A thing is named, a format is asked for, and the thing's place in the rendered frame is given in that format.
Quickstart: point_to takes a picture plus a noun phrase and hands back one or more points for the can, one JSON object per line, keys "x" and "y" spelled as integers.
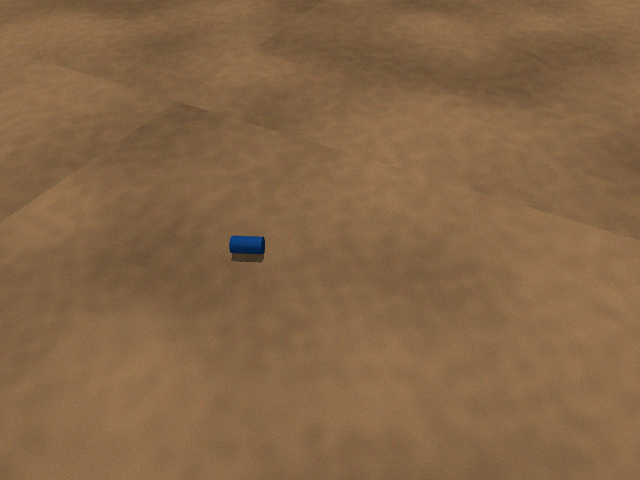
{"x": 247, "y": 244}

